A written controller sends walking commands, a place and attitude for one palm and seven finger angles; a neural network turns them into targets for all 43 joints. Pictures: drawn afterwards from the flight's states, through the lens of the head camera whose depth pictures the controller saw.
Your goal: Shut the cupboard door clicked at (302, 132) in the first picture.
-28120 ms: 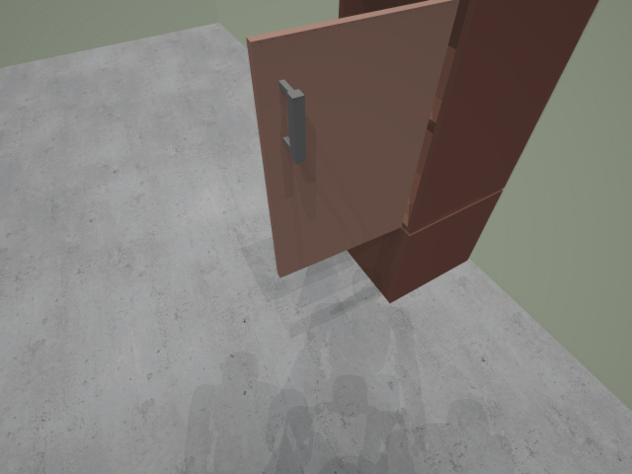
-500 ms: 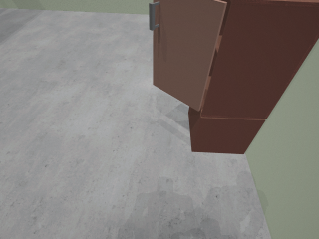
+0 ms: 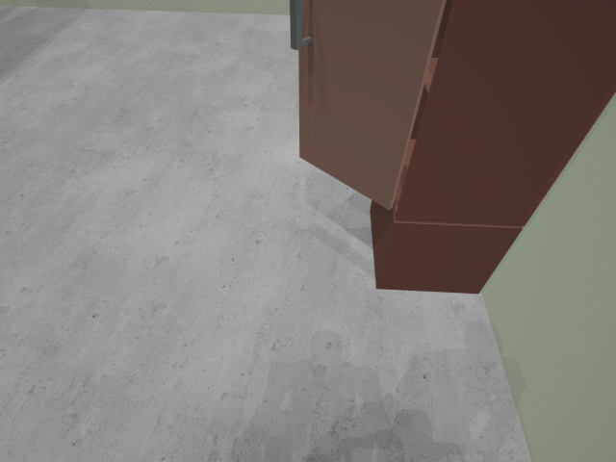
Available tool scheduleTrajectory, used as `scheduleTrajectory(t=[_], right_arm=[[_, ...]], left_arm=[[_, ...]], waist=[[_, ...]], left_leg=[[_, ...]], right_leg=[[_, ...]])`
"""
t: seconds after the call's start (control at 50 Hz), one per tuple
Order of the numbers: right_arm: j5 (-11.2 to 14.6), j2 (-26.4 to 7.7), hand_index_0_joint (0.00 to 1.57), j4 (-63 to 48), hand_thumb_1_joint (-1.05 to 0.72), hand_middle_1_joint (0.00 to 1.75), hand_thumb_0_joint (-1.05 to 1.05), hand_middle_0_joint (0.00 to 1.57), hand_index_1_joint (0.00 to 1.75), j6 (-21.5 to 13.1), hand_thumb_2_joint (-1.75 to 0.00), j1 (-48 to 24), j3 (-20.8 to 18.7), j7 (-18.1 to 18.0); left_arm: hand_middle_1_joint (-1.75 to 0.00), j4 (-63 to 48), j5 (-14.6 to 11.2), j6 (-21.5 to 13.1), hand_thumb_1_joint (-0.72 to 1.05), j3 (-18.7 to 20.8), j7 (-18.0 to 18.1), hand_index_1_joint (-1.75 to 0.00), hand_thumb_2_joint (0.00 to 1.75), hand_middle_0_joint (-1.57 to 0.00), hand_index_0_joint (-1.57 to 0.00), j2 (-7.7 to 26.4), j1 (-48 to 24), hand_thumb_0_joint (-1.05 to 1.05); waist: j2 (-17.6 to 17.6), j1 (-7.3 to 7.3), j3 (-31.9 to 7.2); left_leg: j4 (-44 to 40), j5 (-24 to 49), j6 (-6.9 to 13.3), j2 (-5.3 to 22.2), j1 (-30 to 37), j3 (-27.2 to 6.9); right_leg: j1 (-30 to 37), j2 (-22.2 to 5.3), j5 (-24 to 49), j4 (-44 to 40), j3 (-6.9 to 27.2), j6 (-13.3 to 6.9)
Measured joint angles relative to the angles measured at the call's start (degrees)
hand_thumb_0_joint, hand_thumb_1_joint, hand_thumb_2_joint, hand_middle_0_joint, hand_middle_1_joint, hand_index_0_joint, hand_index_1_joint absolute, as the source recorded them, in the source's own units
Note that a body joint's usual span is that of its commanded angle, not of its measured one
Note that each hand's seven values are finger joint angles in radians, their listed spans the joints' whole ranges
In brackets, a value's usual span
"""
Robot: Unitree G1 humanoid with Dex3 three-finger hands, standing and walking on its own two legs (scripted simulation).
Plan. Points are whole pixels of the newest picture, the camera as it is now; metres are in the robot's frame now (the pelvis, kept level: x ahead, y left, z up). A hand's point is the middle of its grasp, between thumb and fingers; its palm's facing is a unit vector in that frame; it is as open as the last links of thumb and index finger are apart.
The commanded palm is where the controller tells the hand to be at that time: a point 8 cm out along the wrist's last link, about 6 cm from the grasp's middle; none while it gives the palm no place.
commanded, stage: look to check the result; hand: left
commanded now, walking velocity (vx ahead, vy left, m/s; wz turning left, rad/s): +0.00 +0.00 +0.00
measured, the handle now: (301, 20) +1.07 +0.07 +0.11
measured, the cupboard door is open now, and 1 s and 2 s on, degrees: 50 50 50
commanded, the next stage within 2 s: walk to a spot facing it in 0.10 s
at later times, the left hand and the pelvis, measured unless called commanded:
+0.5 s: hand out of the picture +0.02 +0.20 -0.19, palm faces +0.14 -0.97 -0.21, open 7.4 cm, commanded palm none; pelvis +0.01 +0.00 -0.02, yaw +8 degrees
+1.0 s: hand out of the picture +0.03 +0.24 -0.16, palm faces +0.37 -0.89 -0.27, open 7.4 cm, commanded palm none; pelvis +0.01 +0.00 +0.00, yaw +25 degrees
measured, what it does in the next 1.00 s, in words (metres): lifts its right foot, turning left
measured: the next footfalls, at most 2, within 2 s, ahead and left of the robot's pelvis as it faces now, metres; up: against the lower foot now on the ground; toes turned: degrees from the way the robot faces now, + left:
right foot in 1.06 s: +0.09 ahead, -0.11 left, +0.00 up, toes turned +28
left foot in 1.56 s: +0.16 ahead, +0.22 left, +0.00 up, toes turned +54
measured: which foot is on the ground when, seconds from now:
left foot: down 0.00-1.00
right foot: down 0.00-0.56, up 0.58-1.00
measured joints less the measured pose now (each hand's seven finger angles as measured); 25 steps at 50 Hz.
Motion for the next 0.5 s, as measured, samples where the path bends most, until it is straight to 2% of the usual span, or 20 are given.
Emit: scheduleTrajectory(t=[0.24,0.32,0.42,0.5], right_arm=[[-0.05,-1.07,0.20,-0.03,-0.90,0.30,0.00,0.20,0.30,-0.22,-0.90,-1.32,-0.08,-0.01],[-0.07,-1.13,0.20,-0.74,-0.90,0.30,0.00,0.20,0.30,0.10,-0.90,-1.28,-0.21,0.04],[-0.21,-1.02,0.20,-2.17,-0.90,0.30,0.00,0.19,0.30,1.45,-0.90,-0.60,-0.98,0.61],[-0.26,-0.79,0.20,-3.38,-0.90,0.30,0.00,0.20,0.30,2.85,-0.90,0.14,-2.03,1.14]], left_arm=[[-0.30,-0.73,0.01,-0.40,0.91,0.05,-0.15,-0.30,0.90,-0.20,-0.20,0.76,-2.00,0.01],[-0.30,-1.53,-0.03,0.00,0.91,0.41,0.06,-0.30,0.90,-0.20,-0.20,0.95,-2.67,0.01],[-0.30,-4.10,0.19,0.85,0.91,1.59,0.14,-0.30,0.90,-0.20,-0.20,0.97,-3.60,0.01],[-0.30,-6.27,0.84,1.31,0.91,2.58,0.34,-0.30,0.90,-0.20,-0.20,1.49,-4.18,0.01]], waist=[[-0.33,-0.09,-0.32],[-0.32,-0.53,-0.20],[0.30,-0.86,0.92],[-0.16,-1.35,2.22]], left_leg=[[-0.36,-0.34,-0.32,0.17,0.89,-0.34],[0.83,-0.73,-0.38,-0.07,-0.10,-1.06],[8.08,-3.37,-0.55,-0.40,-4.65,-3.19],[19.92,-12.74,-1.82,0.66,-8.75,-1.06]], right_leg=[[1.29,0.24,-0.08,-1.05,-0.31,-0.24],[0.64,0.03,-0.82,0.16,-1.06,-0.24],[-1.34,-0.37,-3.56,4.64,-3.94,-0.39],[-1.70,-1.60,-6.71,8.99,-7.60,0.06]])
